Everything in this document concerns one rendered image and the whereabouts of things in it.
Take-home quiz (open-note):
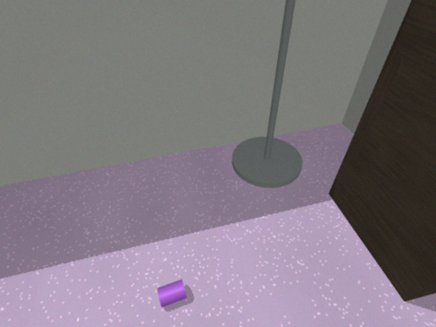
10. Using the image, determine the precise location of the can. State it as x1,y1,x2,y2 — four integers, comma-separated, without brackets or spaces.
157,280,187,307

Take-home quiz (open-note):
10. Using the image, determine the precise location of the coat stand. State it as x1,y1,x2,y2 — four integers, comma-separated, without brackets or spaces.
232,0,302,188

